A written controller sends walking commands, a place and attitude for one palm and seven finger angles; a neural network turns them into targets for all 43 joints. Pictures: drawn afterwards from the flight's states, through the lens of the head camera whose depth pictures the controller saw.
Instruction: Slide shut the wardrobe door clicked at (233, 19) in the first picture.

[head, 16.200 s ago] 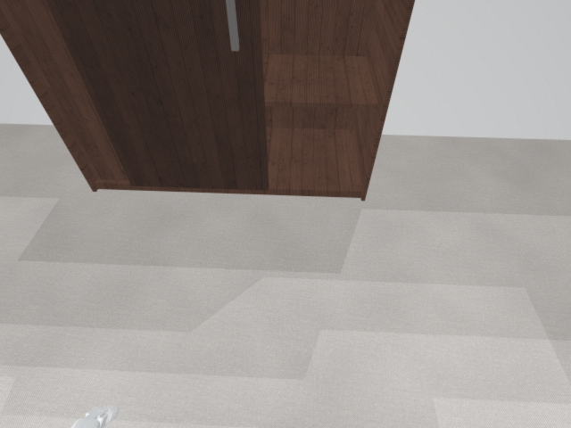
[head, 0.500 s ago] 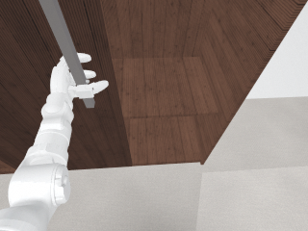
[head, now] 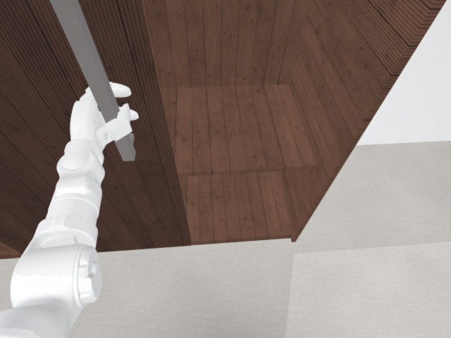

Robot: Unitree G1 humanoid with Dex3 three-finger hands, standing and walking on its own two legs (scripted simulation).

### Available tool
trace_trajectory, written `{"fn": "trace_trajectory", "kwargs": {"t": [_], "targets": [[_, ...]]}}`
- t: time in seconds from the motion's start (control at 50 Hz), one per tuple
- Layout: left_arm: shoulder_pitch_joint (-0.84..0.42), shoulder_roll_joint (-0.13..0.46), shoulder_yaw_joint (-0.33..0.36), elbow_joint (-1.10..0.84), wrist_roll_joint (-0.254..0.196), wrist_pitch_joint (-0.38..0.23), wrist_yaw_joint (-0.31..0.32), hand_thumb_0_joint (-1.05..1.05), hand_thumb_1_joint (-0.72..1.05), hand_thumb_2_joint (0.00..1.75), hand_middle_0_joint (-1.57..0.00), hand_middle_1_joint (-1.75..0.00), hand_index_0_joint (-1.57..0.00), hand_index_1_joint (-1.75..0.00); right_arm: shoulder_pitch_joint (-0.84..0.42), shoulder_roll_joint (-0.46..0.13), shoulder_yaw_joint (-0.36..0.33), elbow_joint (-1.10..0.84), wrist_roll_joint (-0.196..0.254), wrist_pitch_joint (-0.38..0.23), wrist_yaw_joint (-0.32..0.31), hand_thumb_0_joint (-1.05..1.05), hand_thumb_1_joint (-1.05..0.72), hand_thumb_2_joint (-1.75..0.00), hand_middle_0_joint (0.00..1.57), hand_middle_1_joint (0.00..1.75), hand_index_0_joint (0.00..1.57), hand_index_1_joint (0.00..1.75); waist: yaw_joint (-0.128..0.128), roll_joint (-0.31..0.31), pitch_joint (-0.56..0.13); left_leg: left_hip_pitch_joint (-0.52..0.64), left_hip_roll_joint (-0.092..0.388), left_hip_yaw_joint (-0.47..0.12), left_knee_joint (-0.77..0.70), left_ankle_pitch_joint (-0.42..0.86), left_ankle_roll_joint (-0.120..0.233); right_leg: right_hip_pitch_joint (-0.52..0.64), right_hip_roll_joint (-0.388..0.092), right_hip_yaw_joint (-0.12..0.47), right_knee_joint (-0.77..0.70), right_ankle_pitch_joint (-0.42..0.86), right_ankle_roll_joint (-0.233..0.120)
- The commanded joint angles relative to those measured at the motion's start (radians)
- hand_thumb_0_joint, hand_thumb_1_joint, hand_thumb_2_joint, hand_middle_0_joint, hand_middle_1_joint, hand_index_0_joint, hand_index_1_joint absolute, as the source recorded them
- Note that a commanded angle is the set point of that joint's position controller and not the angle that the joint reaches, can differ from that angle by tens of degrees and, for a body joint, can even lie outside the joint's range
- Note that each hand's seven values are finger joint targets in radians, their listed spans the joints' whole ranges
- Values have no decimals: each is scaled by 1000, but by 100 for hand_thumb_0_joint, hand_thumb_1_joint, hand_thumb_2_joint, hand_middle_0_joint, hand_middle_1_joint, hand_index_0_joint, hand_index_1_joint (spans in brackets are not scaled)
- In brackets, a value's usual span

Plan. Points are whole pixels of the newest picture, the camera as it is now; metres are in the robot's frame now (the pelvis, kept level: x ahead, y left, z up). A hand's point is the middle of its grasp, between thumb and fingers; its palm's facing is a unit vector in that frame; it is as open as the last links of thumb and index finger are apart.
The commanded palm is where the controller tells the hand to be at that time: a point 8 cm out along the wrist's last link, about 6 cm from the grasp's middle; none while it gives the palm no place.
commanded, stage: grip the handle and tug to test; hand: left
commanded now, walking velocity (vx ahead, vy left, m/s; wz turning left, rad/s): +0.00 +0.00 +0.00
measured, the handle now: (106, 86) +0.51 +0.20 +0.17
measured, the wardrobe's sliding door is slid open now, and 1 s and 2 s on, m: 0.46 0.46 0.46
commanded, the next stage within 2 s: move the hooked fingers beside the handle in 0.50 s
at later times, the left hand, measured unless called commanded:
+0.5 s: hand (125, 122) +0.47 +0.17 +0.12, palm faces +0.06 -1.00 +0.00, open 5.3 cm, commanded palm +0.41 +0.22 +0.12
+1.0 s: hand (121, 131) +0.44 +0.18 +0.12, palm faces +0.05 -1.00 +0.00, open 8.7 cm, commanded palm +0.40 +0.23 +0.12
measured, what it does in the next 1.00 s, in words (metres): stands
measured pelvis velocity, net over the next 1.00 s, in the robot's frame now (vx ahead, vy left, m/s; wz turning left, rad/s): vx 0.04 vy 0.01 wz -0.03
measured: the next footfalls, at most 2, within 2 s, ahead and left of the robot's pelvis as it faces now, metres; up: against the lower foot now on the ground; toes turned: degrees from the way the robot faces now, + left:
none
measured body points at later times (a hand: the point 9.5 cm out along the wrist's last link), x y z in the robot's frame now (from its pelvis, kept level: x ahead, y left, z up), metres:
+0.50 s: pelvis +0.01 +0.01 +0.00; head +0.06 +0.00 +0.45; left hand +0.46 +0.23 +0.12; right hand +0.07 -0.25 -0.11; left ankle -0.01 +0.11 -0.72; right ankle +0.01 -0.11 -0.72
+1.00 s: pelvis +0.04 +0.01 +0.01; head +0.07 +0.01 +0.46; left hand +0.44 +0.23 +0.12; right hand +0.14 -0.24 -0.10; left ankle -0.01 +0.11 -0.72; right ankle +0.01 -0.11 -0.72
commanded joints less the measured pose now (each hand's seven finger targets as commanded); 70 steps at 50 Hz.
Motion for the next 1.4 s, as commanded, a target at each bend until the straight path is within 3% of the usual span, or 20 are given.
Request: {"fn": "trace_trajectory", "kwargs": {"t": [0.0, 0.04, 0.14, 0.2, 0.22, 0.36, 0.38, 0.44, 0.52, 0.6, 0.62, 0.68, 0.78, 0.82, 0.88, 0.98, 1.1, 1.24, 1.36, 1.38], "targets": [[-494, 217, 19, -222, 9, -73, -3, 0, 90, 90, -45, -140, -45, -140, 73, -156, -55, -75, -1, -30, -13, 0, -90, -90, 20, 30, 20, 30, -21, 14, -348, 179, -32, -41, -61, 311, 5, 159, 29, 44, -43, 333, 3], [-491, 182, -5, -256, 8, -77, -3, 0, 90, 90, -45, -140, -45, -140, 73, -151, -58, -81, -1, -32, -12, 0, -90, -90, 20, 30, 20, 30, -19, 29, -388, 217, -32, -43, -57, 354, 2, 164, 30, 40, -39, 358, 2], [-449, 146, -30, -254, 4, -70, -3, 0, 90, 90, -45, -140, -45, -140, 65, -149, -55, -85, 1, -32, -6, 0, -90, -90, 20, 30, 20, 30, -16, 41, -354, 220, -28, -45, -60, 356, -3, 140, 33, 35, -43, 340, 1], [-414, 197, 16, -265, 4, -69, 2, 0, 90, 90, -45, -140, -45, -140, 69, -156, -60, -87, -1, -29, -7, 0, -90, -90, 20, 30, 20, 30, -1, 15, -379, 216, -28, -45, -64, 358, -1, 169, 33, 35, -40, 346, 0], [-397, 144, -24, -290, -1, -67, -3, 0, 90, 90, -45, -140, -45, -140, 58, -148, -59, -97, 1, -31, -5, 0, -90, -90, 20, 30, 20, 30, -1, 37, -382, 228, -29, -40, -64, 374, -2, 171, 33, 36, -42, 359, 0], [-276, 142, -9, -341, -13, -36, -6, 0, 90, 90, -45, -140, -45, -140, 46, -149, -65, -113, 5, -27, -3, 0, -90, -90, 20, 30, 20, 30, 20, 0, -365, 219, -26, -32, -70, 398, 2, 205, 36, 37, -50, 388, 0], [-249, 168, 11, -346, -9, -31, -3, 0, 90, 90, -45, -140, -45, -140, 46, -154, -65, -114, 4, -24, -4, 0, -90, -90, 20, 30, 20, 30, 29, 11, -365, 220, -27, -30, -71, 417, 1, 215, 35, 36, -50, 399, -2], [-186, 132, -5, -400, -19, -12, -6, 0, 90, 90, -45, -140, -45, -140, 34, -143, -66, -125, 6, -22, -1, 0, -90, -90, 20, 30, 20, 30, 37, 15, -367, 234, -24, -21, -72, 462, 1, 237, 33, 38, -54, 440, 0], [-90, 91, -31, -536, -28, 13, -5, 0, 90, 90, -45, -140, -45, -140, 27, -136, -71, -141, 8, -22, 5, 0, -90, -90, 20, 30, 20, 30, 55, 41, -414, 320, -14, -23, -64, 663, -8, 265, 32, 34, -55, 537, 5], [-54, 103, -18, -581, -30, 48, 7, 0, 90, 90, -45, -140, -45, -140, 17, -138, -74, -138, 8, -14, 5, 0, -90, -90, 20, 30, 20, 30, 57, 31, -377, 320, -9, -19, -73, 691, -10, 277, 32, 33, -68, 559, 7], [-33, 83, -29, -595, -30, 57, 8, 0, 84, 88, -44, -139, -44, -139, 12, -136, -75, -142, 8, -13, 6, 0, -90, -90, 20, 30, 20, 30, 56, 32, -374, 327, -11, -16, -76, 694, -10, 280, 32, 33, -71, 565, 7], [9, 156, 34, -616, -25, 79, 14, 0, 68, 80, -43, -137, -43, -137, 12, -142, -77, -141, 5, -1, 0, 0, -90, -90, 20, 30, 20, 30, 71, 24, -382, 325, -10, -12, -80, 738, -10, 318, 30, 37, -67, 611, 5], [68, 126, 29, -722, -42, 101, 12, 0, 40, 68, -40, -133, -40, -133, -10, -129, -76, -153, 5, 1, -1, 0, -90, -90, 20, 30, 20, 30, 81, 25, -386, 365, -7, -12, -85, 815, -17, 343, 27, 35, -81, 655, 6], [62, 105, 14, -736, -44, 110, 12, 0, 28, 64, -38, -131, -38, -131, -26, -124, -73, -151, 7, 2, -5, 0, -90, -90, 20, 30, 20, 30, 67, 21, -347, 356, -9, -10, -95, 755, -17, 328, 27, 31, -90, 622, 9], [42, 165, 59, -708, -36, 117, 19, 0, 12, 56, -37, -129, -37, -129, -43, -132, -69, -149, 5, 12, -15, 0, -90, -90, 20, 30, 20, 30, 71, 5, -310, 311, -17, -8, -107, 653, -10, 337, 28, 35, -89, 582, 2], [79, 155, 56, -747, -37, 120, 17, 0, -16, 44, -34, -125, -34, -125, -42, -121, -68, -157, 0, 12, -19, 0, -90, -90, 20, 30, 20, 30, 89, 51, -382, 374, -11, -15, -88, 829, -23, 364, 22, 38, -73, 671, 4], [105, 199, 105, -704, -44, 97, 7, 0, -50, 30, -30, -120, -30, -120, -73, -120, -59, -170, 2, 15, -23, 0, -90, -90, 20, 30, 20, 30, 89, -10, -321, 280, -22, 0, -122, 595, -5, 393, 23, 43, -87, 598, 2], [60, 261, 151, -678, -43, 94, -3, 0, -50, 30, -30, -120, -30, -120, -63, -120, -58, -166, 3, 23, -37, 0, -90, -90, 20, 30, 20, 30, 89, 57, -340, 277, -23, 4, -109, 638, -4, 398, 17, 53, -73, 633, 4], [51, 337, 222, -620, -47, 77, -8, 0, -50, 30, -30, -120, -30, -120, -53, -130, -62, -167, -1, 21, -44, 0, -90, -90, 20, 30, 20, 30, 93, -7, -346, 219, -30, 10, -114, 509, 6, 416, 18, 59, -66, 592, 5], [38, 336, 207, -625, -41, 73, -12, 0, -50, 30, -30, -120, -30, -120, -55, -132, -60, -170, -1, 23, -46, 0, -90, -90, 20, 30, 20, 30, 93, 30, -351, 217, -33, 12, -113, 505, 5, 412, 17, 62, -64, 580, 4]]}}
